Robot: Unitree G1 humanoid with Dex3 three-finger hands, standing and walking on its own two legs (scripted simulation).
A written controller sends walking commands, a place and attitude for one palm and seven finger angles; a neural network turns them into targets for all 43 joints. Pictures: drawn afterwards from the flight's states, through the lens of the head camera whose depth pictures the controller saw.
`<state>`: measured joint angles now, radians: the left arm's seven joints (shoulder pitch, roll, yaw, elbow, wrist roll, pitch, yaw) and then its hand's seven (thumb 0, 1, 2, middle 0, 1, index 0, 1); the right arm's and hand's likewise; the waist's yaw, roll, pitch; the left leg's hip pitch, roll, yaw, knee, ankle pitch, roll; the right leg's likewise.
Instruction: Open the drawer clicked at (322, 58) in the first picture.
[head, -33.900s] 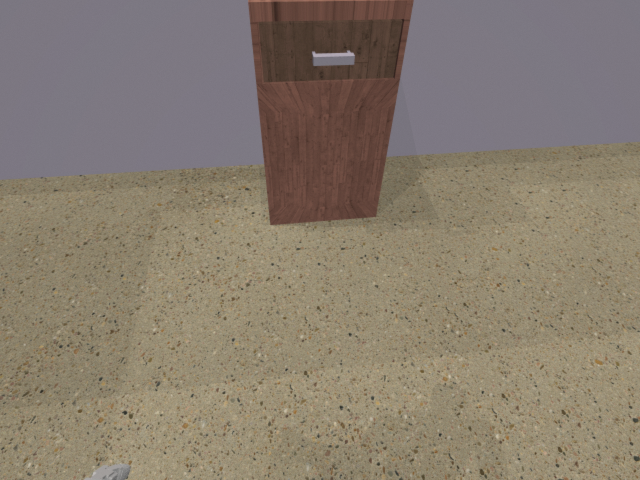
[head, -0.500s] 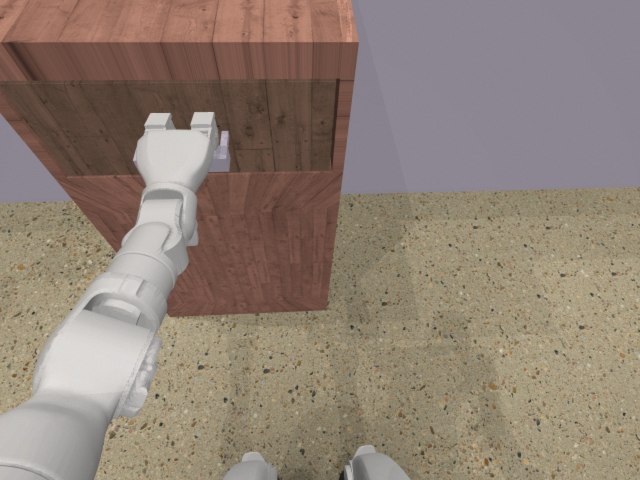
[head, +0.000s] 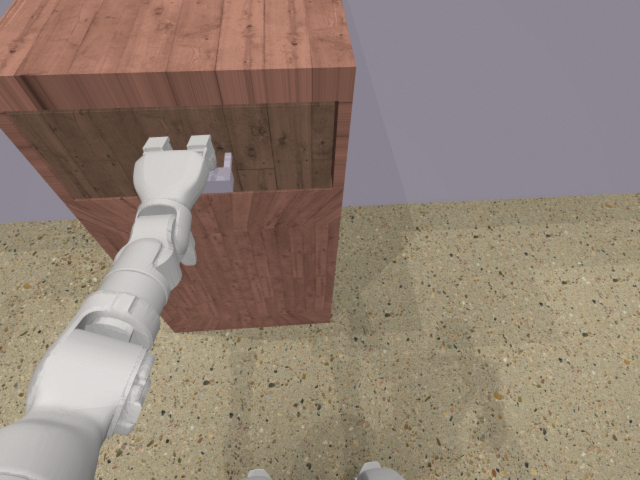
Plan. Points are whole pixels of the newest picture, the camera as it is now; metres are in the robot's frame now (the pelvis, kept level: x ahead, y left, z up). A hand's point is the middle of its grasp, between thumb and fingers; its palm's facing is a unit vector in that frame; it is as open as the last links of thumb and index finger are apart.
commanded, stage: lift the fingers back up to retry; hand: left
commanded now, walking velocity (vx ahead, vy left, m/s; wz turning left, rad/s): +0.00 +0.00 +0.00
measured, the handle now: (190, 170) +0.56 +0.17 +0.02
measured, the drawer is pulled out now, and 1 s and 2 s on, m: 0.00 0.00 0.00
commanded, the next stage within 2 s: re-aim the fingers above the handle in 0.44 s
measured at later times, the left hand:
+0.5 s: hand (182, 188) +0.48 +0.16 +0.07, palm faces -0.06 -0.04 -1.00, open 13.9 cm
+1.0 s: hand (180, 187) +0.48 +0.16 +0.07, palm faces -0.05 -0.04 -1.00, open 13.9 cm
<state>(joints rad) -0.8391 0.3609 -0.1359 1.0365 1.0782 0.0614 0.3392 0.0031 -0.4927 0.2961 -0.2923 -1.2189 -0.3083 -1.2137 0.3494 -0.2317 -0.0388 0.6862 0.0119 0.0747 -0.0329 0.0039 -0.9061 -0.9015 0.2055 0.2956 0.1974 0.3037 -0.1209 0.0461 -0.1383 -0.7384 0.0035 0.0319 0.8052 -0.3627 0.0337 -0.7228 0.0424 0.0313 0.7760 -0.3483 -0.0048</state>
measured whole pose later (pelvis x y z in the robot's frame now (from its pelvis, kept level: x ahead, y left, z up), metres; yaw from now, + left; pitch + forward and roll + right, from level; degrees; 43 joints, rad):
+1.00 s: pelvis +0.03 -0.02 +0.02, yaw +1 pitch +12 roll +0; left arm -0.72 0.38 -0.14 0.87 1.05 0.01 0.21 0.00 -0.49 0.30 -0.32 -1.20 -0.32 -1.20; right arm 0.27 -0.24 -0.05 0.70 0.02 0.12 -0.03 0.00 -0.91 -0.90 0.20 0.30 0.20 0.30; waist -0.08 0.04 -0.11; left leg -0.51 0.01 0.01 0.64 -0.33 0.00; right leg -0.51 0.04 0.02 0.65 -0.34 -0.04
